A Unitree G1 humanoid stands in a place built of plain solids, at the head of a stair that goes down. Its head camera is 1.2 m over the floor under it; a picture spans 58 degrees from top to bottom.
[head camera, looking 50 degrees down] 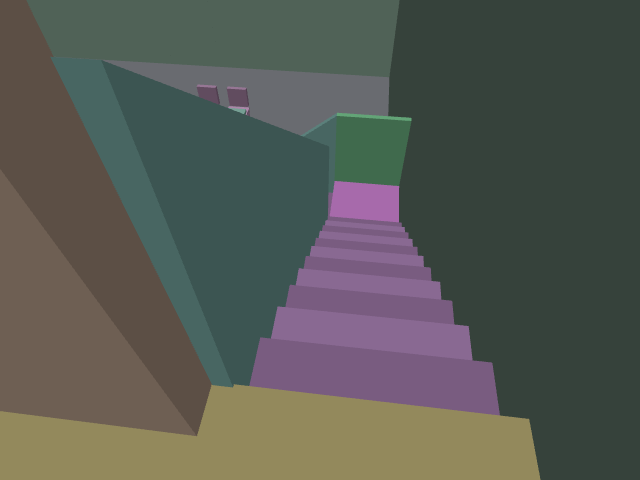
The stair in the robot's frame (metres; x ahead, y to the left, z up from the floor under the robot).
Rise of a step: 0.21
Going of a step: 0.26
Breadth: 0.81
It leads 7 degrees to the right of straight ahead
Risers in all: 12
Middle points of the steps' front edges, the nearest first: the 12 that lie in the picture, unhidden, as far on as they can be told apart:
0.43 -0.16 0.00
0.68 -0.19 -0.21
0.94 -0.22 -0.42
1.19 -0.25 -0.63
1.45 -0.28 -0.84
1.70 -0.31 -1.04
1.96 -0.34 -1.25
2.21 -0.37 -1.46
2.47 -0.40 -1.67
2.72 -0.43 -1.88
2.98 -0.46 -2.09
3.24 -0.49 -2.30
